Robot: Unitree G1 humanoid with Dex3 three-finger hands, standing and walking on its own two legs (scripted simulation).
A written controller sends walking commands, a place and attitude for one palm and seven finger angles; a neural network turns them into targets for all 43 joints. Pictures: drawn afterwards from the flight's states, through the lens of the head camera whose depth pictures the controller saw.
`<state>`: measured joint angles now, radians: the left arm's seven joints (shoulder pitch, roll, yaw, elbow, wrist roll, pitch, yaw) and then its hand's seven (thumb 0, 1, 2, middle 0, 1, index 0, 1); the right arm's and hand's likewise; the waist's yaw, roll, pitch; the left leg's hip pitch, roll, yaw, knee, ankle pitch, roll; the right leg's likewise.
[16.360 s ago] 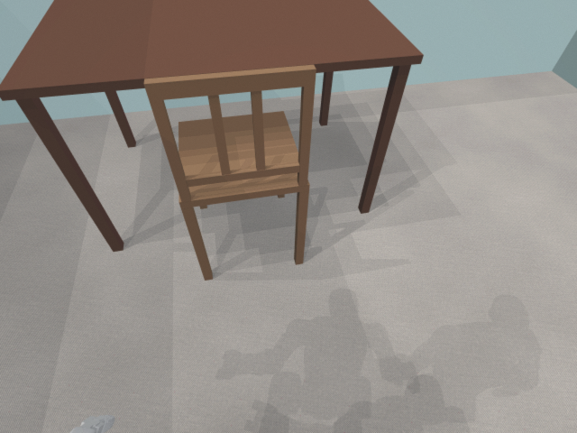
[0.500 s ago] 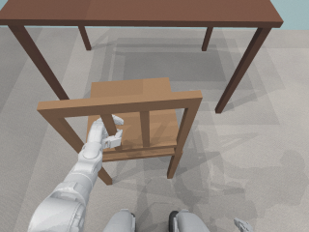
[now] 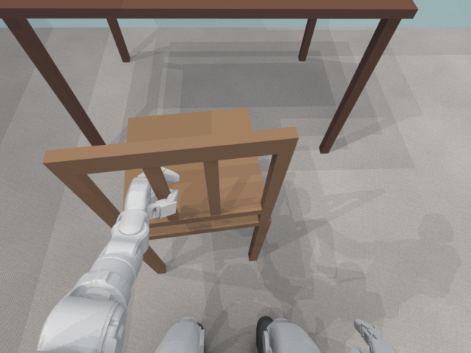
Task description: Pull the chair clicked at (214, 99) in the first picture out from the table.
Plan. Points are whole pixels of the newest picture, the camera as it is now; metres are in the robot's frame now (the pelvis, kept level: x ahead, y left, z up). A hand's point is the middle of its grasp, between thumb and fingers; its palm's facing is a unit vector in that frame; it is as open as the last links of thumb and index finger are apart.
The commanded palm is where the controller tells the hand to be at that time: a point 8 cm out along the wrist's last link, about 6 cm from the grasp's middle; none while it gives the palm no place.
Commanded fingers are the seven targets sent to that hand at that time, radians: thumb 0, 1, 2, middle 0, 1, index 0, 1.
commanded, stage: step backward, pulling the chair out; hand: left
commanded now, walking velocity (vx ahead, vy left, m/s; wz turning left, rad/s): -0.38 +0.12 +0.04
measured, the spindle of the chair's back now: (163, 194) +0.41 +0.15 -0.08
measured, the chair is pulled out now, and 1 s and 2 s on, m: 0.34 0.58 0.64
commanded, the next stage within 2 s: stop walking, hand still on the chair in 0.72 s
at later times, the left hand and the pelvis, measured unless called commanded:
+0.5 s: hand (161, 257) +0.27 +0.13 -0.06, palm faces +0.03 -0.98 -0.18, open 5.6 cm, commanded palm +0.26 +0.18 -0.05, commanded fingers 0.00 0.90 0.90 -0.50 -1.45 -0.50 -1.45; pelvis -0.10 -0.01 +0.00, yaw -3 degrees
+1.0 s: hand (150, 345) +0.14 +0.14 -0.06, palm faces +0.05 -0.98 -0.17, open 5.6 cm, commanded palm +0.12 +0.18 -0.04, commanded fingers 0.00 0.90 0.90 -0.50 -1.45 -0.50 -1.45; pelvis -0.20 -0.01 +0.00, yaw -1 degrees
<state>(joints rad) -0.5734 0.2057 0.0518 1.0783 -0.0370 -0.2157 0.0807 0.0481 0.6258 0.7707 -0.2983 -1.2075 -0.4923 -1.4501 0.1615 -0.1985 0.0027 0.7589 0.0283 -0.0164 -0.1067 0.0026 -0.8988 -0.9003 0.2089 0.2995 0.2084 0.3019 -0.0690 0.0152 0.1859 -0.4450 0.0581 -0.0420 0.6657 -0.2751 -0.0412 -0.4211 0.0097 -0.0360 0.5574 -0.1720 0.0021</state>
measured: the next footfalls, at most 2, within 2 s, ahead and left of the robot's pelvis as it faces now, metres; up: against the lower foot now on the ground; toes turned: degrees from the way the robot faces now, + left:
right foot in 0.38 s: -0.11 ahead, -0.15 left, +0.00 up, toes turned -1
left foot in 0.64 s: -0.08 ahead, +0.13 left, +0.00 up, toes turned -3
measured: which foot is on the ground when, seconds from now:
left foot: down 0.00-0.46, up 0.48-0.62, down 0.64-1.00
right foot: down 0.00-0.16, up 0.18-0.36, down 0.38-1.00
